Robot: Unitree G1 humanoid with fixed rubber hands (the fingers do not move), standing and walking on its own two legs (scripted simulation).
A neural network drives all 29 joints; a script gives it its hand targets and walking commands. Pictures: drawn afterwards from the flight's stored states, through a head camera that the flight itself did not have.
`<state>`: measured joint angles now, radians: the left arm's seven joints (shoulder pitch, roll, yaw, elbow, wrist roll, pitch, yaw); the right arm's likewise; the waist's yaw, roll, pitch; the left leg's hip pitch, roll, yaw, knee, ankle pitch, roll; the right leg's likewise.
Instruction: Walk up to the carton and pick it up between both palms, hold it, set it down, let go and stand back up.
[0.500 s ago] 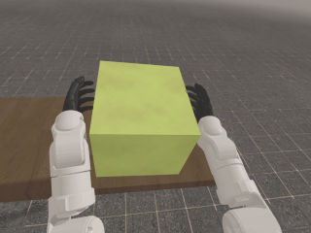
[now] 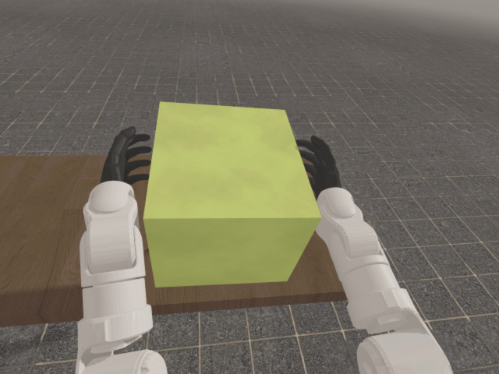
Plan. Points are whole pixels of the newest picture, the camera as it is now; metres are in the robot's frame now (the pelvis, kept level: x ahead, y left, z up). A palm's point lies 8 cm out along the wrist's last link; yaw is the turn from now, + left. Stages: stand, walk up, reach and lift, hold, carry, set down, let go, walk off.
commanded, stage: hold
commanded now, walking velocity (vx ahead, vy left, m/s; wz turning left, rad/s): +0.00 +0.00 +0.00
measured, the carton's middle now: (224, 192) +0.39 +0.02 +0.13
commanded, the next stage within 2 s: none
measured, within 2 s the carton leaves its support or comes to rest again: neither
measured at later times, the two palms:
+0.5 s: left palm (116, 183) +0.34 +0.17 +0.20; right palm (326, 186) +0.35 -0.14 +0.18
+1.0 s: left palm (117, 181) +0.34 +0.17 +0.20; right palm (326, 185) +0.35 -0.14 +0.18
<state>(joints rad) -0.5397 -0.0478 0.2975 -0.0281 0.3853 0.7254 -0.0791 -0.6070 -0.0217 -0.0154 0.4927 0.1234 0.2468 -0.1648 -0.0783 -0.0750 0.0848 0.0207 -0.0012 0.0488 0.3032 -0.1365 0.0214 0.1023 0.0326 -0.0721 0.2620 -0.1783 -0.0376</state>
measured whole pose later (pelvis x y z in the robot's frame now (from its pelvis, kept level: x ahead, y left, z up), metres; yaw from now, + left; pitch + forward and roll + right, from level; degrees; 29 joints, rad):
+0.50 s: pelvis +0.00 +0.00 +0.00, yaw +0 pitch -11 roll +0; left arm -0.52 -0.05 0.29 -0.06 0.38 0.73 -0.08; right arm -0.59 -0.02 0.00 0.46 0.13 0.25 -0.18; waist -0.08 -0.07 0.09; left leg 0.02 0.00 0.04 0.30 -0.13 0.02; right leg 0.11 0.03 -0.08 0.26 -0.18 -0.04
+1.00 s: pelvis -0.01 +0.00 +0.00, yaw +0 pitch -11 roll +0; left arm -0.57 -0.04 0.31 -0.01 0.38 0.73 -0.08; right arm -0.63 -0.02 -0.03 0.51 0.11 0.25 -0.16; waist -0.08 -0.07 0.09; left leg 0.01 0.00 0.05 0.30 -0.13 0.02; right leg 0.08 0.03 -0.07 0.27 -0.17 -0.04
